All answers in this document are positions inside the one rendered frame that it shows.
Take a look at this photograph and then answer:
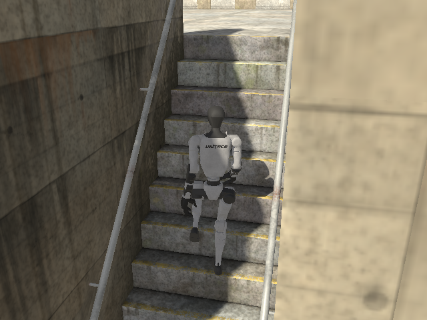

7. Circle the stairs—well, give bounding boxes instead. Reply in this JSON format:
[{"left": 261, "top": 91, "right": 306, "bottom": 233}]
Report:
[{"left": 122, "top": 35, "right": 290, "bottom": 320}]

